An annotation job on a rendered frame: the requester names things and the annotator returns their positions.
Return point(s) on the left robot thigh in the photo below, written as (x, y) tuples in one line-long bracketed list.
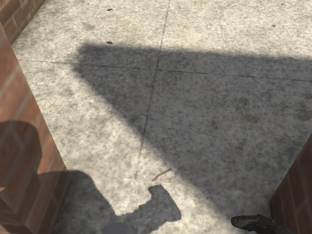
[(120, 228)]

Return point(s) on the robot right hand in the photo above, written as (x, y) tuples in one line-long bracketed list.
[(259, 223)]

